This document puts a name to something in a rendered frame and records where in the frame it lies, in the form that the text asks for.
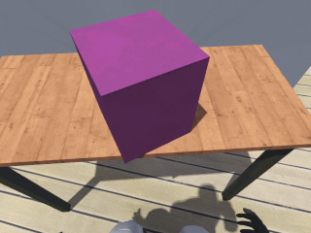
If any robot left thigh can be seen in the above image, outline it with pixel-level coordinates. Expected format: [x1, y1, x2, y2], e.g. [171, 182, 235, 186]
[109, 220, 144, 233]

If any carton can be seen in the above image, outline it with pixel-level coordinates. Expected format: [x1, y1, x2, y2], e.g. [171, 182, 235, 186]
[69, 10, 210, 163]

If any table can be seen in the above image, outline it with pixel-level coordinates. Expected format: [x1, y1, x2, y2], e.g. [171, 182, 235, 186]
[0, 45, 311, 213]

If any right robot hand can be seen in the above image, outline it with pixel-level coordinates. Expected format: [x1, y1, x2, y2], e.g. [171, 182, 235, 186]
[236, 208, 270, 233]

